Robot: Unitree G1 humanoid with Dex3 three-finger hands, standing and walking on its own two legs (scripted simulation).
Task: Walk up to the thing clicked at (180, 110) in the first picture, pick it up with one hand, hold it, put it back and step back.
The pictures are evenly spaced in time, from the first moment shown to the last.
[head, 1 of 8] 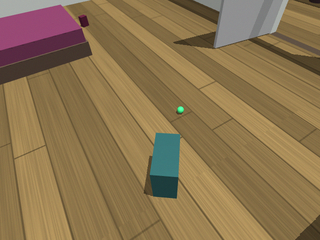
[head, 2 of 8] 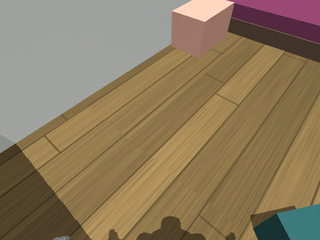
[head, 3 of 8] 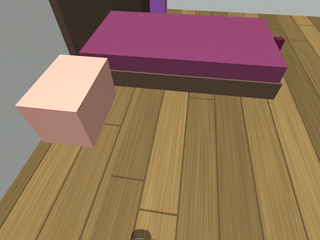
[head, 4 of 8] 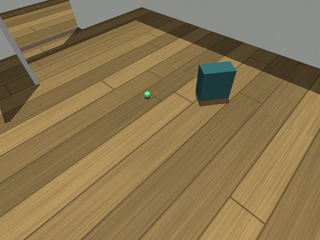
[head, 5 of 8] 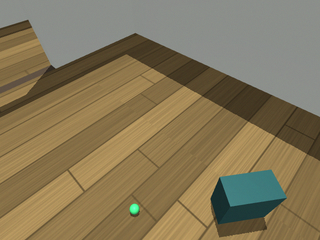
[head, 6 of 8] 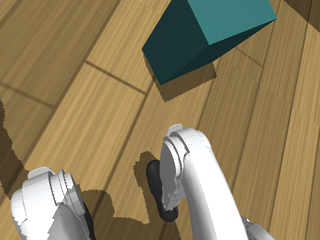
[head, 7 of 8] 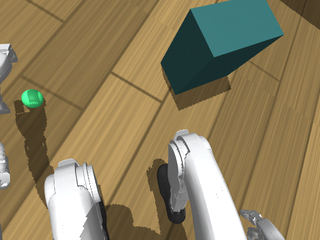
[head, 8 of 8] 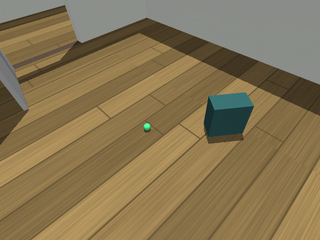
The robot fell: no
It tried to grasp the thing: yes
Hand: left
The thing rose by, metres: 0.69
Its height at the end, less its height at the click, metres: +0.00
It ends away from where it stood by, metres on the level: 0.00
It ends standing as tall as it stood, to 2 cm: yes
